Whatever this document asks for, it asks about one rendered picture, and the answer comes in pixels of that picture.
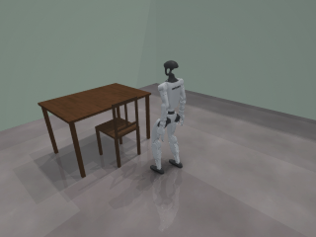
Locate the table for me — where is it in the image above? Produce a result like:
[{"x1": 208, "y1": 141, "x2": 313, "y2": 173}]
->
[{"x1": 38, "y1": 83, "x2": 151, "y2": 178}]

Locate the humanoid robot torso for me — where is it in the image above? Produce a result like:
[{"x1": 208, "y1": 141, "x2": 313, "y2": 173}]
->
[{"x1": 162, "y1": 77, "x2": 181, "y2": 124}]

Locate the right robot upper arm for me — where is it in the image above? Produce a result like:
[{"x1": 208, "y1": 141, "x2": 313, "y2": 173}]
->
[{"x1": 177, "y1": 78, "x2": 186, "y2": 101}]

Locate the right robot shin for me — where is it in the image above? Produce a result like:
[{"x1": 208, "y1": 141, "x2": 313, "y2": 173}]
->
[{"x1": 169, "y1": 136, "x2": 180, "y2": 164}]

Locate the right robot hand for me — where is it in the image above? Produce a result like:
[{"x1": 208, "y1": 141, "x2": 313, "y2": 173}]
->
[{"x1": 177, "y1": 114, "x2": 185, "y2": 126}]

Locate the chair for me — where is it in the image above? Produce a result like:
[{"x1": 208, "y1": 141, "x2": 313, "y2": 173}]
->
[{"x1": 95, "y1": 96, "x2": 141, "y2": 168}]

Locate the right robot forearm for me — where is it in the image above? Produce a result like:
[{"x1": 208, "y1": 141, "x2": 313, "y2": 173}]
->
[{"x1": 179, "y1": 99, "x2": 187, "y2": 115}]

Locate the left robot upper arm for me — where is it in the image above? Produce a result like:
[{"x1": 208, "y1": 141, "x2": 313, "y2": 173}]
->
[{"x1": 158, "y1": 82, "x2": 170, "y2": 110}]

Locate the left robot forearm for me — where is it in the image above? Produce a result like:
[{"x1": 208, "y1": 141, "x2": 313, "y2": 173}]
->
[{"x1": 159, "y1": 104, "x2": 168, "y2": 128}]

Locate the left robot hand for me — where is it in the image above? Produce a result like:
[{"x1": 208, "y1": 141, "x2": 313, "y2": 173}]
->
[{"x1": 156, "y1": 126, "x2": 165, "y2": 141}]

